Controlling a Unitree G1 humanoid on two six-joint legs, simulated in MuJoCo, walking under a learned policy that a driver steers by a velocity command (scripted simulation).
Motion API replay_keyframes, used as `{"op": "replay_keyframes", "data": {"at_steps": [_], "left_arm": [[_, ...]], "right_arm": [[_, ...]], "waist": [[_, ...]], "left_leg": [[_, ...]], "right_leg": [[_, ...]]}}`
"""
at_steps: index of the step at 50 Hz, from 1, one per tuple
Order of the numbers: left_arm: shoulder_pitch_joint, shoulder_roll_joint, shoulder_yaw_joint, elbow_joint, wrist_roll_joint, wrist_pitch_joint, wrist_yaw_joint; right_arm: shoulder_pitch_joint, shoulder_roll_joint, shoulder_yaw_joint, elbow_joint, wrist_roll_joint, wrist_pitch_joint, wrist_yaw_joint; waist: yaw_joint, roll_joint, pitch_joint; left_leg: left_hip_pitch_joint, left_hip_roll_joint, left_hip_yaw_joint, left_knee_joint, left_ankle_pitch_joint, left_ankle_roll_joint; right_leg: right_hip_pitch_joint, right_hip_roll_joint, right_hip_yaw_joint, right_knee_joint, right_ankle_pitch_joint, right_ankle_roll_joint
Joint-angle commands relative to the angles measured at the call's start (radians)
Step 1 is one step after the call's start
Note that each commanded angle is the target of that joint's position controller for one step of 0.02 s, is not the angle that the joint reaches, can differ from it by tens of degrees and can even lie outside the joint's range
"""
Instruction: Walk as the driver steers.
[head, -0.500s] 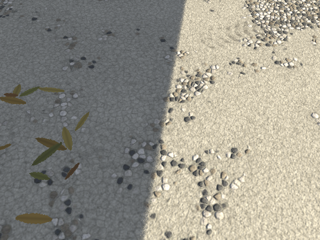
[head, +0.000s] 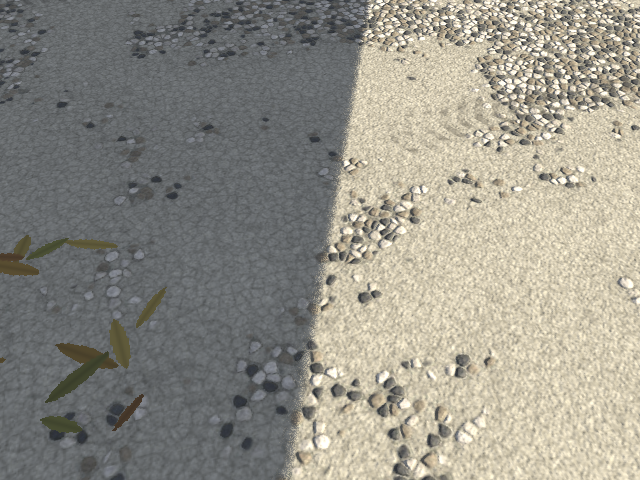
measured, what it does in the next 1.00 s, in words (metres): stands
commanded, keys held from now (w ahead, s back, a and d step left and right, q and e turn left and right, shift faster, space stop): no key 1.00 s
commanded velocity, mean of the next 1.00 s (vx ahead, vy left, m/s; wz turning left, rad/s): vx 0.00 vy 0.00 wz -0.01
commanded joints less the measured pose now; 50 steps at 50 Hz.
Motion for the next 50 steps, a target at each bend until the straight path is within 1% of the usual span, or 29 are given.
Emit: {"op": "replay_keyframes", "data": {"at_steps": [1, 11, 23, 37, 50], "left_arm": [[-0.025, 0.120, 0.037, -0.044, -0.001, -0.015, 0.003], [-0.011, 0.121, 0.041, 0.059, -0.003, -0.015, 0.020], [-0.005, 0.113, 0.035, 0.181, -0.009, -0.011, 0.032], [0.004, 0.095, 0.025, 0.290, -0.014, -0.005, 0.035], [0.022, 0.079, 0.017, 0.350, -0.017, -0.002, 0.039]], "right_arm": [[0.017, -0.109, -0.024, -0.016, 0.001, -0.001, -0.010], [0.026, -0.104, -0.026, 0.059, 0.002, -0.001, -0.025], [0.072, -0.074, -0.019, 0.124, 0.003, -0.010, -0.030], [0.147, -0.034, -0.007, 0.162, 0.003, -0.018, -0.033], [0.203, -0.007, -0.001, 0.175, 0.005, -0.021, -0.035]], "waist": [[-0.002, -0.014, -0.077], [-0.002, -0.011, -0.037], [0.005, -0.003, -0.004], [0.012, 0.005, 0.009], [0.017, 0.008, 0.018]], "left_leg": [[-0.025, 0.022, -0.025, -0.054, 0.191, 0.010], [-0.038, 0.018, -0.018, -0.079, 0.135, 0.013], [-0.075, 0.007, -0.009, -0.095, 0.094, 0.018], [-0.090, -0.002, -0.005, -0.099, 0.091, 0.025], [-0.096, -0.007, -0.004, -0.102, 0.098, 0.031]], "right_leg": [[0.098, -0.096, 0.105, -0.076, 0.372, -0.053], [0.084, -0.073, 0.078, -0.104, 0.250, -0.035], [0.083, -0.056, 0.056, -0.119, 0.167, -0.023], [0.079, -0.045, 0.039, -0.120, 0.165, -0.017], [0.075, -0.041, 0.030, -0.119, 0.173, -0.011]]}}
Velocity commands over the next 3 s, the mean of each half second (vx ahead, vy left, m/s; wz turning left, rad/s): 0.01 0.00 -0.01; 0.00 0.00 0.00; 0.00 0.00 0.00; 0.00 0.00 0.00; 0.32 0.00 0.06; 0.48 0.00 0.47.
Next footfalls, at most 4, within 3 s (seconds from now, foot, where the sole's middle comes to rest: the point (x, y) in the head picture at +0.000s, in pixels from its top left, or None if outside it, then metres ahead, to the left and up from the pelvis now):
2.70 left None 0.44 0.14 -0.77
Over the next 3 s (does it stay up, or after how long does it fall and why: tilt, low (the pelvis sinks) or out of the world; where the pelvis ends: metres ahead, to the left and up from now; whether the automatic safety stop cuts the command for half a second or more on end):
stays up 0.43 0.08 0.01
